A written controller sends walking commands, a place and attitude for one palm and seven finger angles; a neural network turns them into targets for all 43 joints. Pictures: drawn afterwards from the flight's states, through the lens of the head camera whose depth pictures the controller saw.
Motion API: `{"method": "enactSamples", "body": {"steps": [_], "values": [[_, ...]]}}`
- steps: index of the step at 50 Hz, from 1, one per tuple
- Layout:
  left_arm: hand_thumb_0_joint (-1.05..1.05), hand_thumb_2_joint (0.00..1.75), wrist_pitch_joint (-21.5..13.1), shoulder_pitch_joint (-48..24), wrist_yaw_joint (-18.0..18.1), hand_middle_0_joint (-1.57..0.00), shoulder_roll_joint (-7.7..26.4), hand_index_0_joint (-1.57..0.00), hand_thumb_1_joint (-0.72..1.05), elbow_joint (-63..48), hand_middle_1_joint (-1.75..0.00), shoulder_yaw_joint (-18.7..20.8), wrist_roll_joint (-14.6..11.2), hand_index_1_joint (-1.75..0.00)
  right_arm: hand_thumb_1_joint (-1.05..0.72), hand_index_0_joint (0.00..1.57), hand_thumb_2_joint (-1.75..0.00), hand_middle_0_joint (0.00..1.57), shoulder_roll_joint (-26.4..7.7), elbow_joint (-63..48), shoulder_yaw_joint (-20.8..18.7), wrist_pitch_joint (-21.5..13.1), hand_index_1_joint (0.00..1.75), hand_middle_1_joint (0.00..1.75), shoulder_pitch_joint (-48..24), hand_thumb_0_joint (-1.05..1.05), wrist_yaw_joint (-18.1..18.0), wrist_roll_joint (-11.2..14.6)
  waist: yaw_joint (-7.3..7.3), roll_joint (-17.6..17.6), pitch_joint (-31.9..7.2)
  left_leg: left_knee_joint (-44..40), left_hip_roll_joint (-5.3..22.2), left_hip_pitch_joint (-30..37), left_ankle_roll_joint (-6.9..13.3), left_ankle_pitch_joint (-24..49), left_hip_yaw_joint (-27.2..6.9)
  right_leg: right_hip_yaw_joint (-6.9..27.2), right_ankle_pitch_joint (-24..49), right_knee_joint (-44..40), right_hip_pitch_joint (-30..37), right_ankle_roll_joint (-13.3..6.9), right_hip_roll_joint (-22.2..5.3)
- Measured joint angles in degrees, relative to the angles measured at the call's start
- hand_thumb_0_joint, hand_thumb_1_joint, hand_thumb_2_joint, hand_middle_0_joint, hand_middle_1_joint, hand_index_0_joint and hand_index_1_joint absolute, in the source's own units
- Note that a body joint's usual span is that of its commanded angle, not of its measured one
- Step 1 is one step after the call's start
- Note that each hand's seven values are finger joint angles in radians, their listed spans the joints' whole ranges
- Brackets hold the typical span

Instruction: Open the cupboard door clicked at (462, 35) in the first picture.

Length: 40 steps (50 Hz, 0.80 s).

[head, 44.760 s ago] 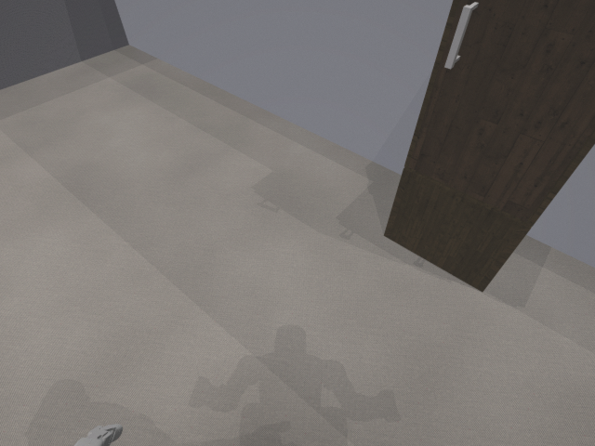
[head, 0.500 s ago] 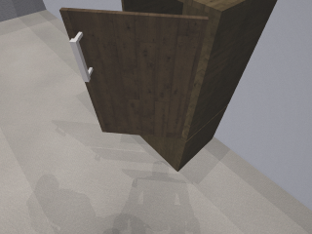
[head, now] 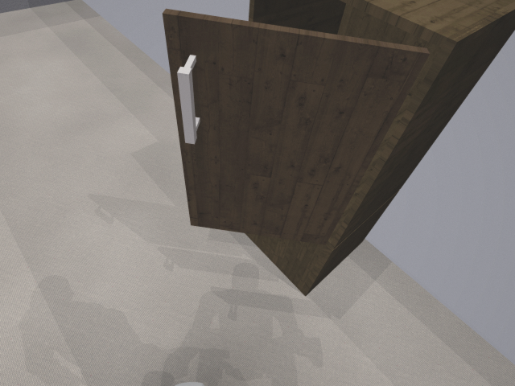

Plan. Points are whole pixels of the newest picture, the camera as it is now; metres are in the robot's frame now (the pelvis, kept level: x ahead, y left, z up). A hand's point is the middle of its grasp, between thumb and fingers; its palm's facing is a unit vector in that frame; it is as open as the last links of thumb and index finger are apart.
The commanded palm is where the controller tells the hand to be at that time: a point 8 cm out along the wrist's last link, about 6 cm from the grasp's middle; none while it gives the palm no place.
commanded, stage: come to a stop and stand still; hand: left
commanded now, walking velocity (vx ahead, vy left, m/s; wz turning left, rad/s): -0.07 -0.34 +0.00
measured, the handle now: (191, 101) +0.53 +0.18 +0.13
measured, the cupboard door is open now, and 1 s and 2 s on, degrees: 42 42 42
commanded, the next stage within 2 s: look again from close up in 0.84 s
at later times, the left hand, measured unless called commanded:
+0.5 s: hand out of the picture +0.07 +0.15 -0.15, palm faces -0.01 -0.98 -0.22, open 7.4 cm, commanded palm none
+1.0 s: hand out of the picture -0.07 +0.10 -0.16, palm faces +0.05 -0.99 -0.16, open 7.4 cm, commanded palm none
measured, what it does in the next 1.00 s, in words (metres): steps on the spot: right foot, then left foot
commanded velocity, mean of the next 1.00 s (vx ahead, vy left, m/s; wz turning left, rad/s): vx -0.02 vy -0.05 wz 0.00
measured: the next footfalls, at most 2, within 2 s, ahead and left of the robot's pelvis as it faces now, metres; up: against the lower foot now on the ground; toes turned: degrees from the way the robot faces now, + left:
right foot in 0.46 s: +0.01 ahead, -0.14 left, +0.00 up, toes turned -3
left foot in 0.68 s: +0.01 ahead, +0.07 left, +0.00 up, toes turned +4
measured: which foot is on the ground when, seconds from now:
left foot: down 0.00-0.48, up 0.50-0.66, down 0.68-1.00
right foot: up 0.00-0.44, down 0.46-1.00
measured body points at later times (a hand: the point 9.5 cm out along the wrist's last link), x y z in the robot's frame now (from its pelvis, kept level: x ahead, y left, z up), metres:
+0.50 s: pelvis -0.02 -0.03 +0.01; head -0.01 -0.04 +0.46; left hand +0.07 +0.20 -0.13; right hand -0.05 -0.26 -0.15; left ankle +0.03 +0.11 -0.72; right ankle -0.03 -0.14 -0.73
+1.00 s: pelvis -0.04 -0.06 +0.02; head -0.02 -0.06 +0.47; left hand -0.07 +0.15 -0.14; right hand -0.02 -0.28 -0.14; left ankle -0.03 +0.07 -0.72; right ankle -0.03 -0.14 -0.72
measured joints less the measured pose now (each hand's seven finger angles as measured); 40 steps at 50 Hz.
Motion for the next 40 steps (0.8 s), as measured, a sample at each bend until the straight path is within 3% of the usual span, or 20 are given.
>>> {"method": "enactSamples", "body": {"steps": [3,9,15,20,23,27,31,35,40], "values": [[0.01,0.90,-0.82,-1.65,-0.30,-0.20,0.95,-0.19,0.91,-0.02,-0.30,-0.11,-0.04,-0.30,-0.91,0.20,-0.89,0.20,1.70,0.87,1.06,-0.60,0.30,0.30,0.01,0.00,-0.66,-0.26,-0.48,0.13,-0.26,-4.29,-0.40,2.11,0.63,1.81,0.15,-0.57,4.08,5.08,-2.81,-0.64,2.74],[0.01,0.90,-0.15,-4.05,-1.24,-0.20,-0.06,-0.19,0.91,-1.53,-0.30,-0.53,-0.09,-0.29,-0.94,0.21,-0.89,0.21,2.36,2.03,1.05,-0.80,0.30,0.30,-0.05,0.00,-2.19,-0.38,-1.77,2.08,-0.63,-9.94,-0.28,4.58,1.54,4.58,1.05,-1.00,6.55,5.44,-4.63,0.47,6.00],[0.01,0.90,0.95,-7.13,-1.71,-0.20,-1.16,-0.19,0.91,-3.22,-0.30,-0.57,-0.01,-0.29,-0.93,0.21,-0.89,0.21,1.83,3.38,0.38,-0.22,0.30,0.30,1.65,0.00,-2.08,-0.66,-3.40,3.41,0.06,-10.65,0.93,4.75,0.99,5.61,0.99,-1.01,5.99,1.02,-3.48,0.77,5.97],[0.01,0.90,0.12,-8.98,-1.66,-0.20,-2.77,-0.19,0.91,-4.11,-0.30,-1.11,-0.35,-0.29,-0.91,0.21,-0.89,0.21,0.81,4.73,-0.46,0.71,0.30,0.30,3.83,0.00,-1.53,-0.71,-4.49,5.09,0.29,-9.37,1.82,3.32,-0.32,6.15,0.06,-1.44,7.73,-10.75,1.31,-0.10,5.11],[0.01,0.90,-1.37,-8.44,-1.34,-0.20,-3.42,-0.19,0.91,-4.15,-0.30,-1.54,-0.29,-0.30,-0.91,0.21,-0.89,0.20,0.57,5.66,-0.82,1.38,0.30,0.30,5.42,0.00,-1.08,-0.13,-4.15,5.28,-0.38,-6.14,2.03,1.56,-1.75,5.15,-0.22,-1.72,14.43,-21.63,6.13,-0.88,4.70],[0.00,0.90,-2.01,-6.66,-0.62,-0.20,-4.35,-0.20,0.93,-3.07,-0.30,-1.99,-0.46,-0.30,-0.91,0.20,-0.89,0.20,0.58,6.82,-0.72,3.00,0.30,0.30,6.40,0.00,-0.57,-0.01,-4.02,6.74,-1.40,-0.43,2.12,0.34,-2.22,-4.58,-3.25,-3.23,15.56,-22.37,7.01,-2.55,6.17],[0.00,0.90,-2.43,-4.85,-0.51,-0.20,-3.98,-0.20,0.93,-1.89,-0.30,-2.08,-0.64,-0.30,-0.91,0.20,-0.89,0.20,1.53,7.55,-0.13,2.85,0.30,0.30,6.42,0.00,-0.47,0.00,-3.13,6.46,-2.30,3.30,2.04,1.30,-2.41,-4.27,-3.90,-4.15,16.74,-24.48,7.74,-3.68,7.61],[0.00,0.90,-2.69,-3.33,-0.42,-0.20,-3.95,-0.20,0.93,-0.04,-0.30,-2.31,-0.95,-0.30,-0.91,0.20,-0.90,0.20,2.57,8.06,0.44,1.75,0.30,0.30,5.56,0.00,-0.93,0.23,-2.71,6.26,-2.40,-4.26,2.02,6.32,-1.92,-2.17,-3.97,-5.27,16.22,-23.42,6.72,-4.16,9.22],[0.01,0.90,-2.69,-2.02,-0.53,-0.20,-3.80,-0.20,0.93,2.99,-0.30,-2.82,-1.40,-0.30,-0.93,0.20,-0.89,0.20,3.83,9.49,1.47,0.32,0.30,0.30,3.93,0.01,-1.93,0.27,-1.12,3.23,-0.99,-8.46,1.06,8.91,-2.04,0.67,-2.82,-4.22,17.68,-25.71,8.28,-3.96,8.40]]}}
